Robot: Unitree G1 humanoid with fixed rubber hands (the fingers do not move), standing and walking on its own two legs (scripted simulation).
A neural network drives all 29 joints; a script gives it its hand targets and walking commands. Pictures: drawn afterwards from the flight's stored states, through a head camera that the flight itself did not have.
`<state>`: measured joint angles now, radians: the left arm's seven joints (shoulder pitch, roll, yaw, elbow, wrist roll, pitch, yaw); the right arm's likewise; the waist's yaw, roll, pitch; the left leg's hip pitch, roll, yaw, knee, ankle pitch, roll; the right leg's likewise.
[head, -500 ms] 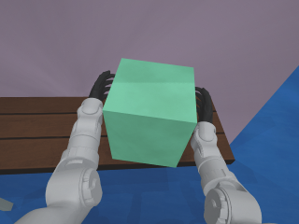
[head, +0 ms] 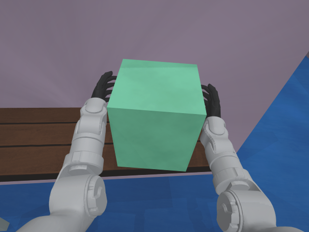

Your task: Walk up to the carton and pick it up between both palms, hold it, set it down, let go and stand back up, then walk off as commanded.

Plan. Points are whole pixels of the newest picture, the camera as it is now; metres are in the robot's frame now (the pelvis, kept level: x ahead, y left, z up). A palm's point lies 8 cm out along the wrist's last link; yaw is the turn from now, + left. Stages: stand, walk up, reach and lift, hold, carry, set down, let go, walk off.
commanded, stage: reach and lift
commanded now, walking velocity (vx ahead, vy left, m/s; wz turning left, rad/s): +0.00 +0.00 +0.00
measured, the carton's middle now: (155, 117) +0.40 -0.02 +0.08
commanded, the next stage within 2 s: hold in 1.96 s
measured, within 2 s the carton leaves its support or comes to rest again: neither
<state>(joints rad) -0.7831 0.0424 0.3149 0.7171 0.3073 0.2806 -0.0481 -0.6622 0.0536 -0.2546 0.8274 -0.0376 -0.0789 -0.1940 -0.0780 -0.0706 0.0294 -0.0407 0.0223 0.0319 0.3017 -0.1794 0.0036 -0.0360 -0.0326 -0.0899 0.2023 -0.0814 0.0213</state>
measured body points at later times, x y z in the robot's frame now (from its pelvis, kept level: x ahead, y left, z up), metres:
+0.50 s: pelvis +0.00 -0.01 +0.00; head -0.04 +0.03 +0.44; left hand +0.41 +0.14 +0.17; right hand +0.38 -0.17 +0.17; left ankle +0.00 +0.11 -0.75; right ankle +0.02 -0.13 -0.75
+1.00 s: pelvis -0.01 -0.01 +0.00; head -0.07 +0.02 +0.44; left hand +0.38 +0.15 +0.21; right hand +0.37 -0.16 +0.20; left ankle +0.00 +0.11 -0.75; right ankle +0.02 -0.13 -0.75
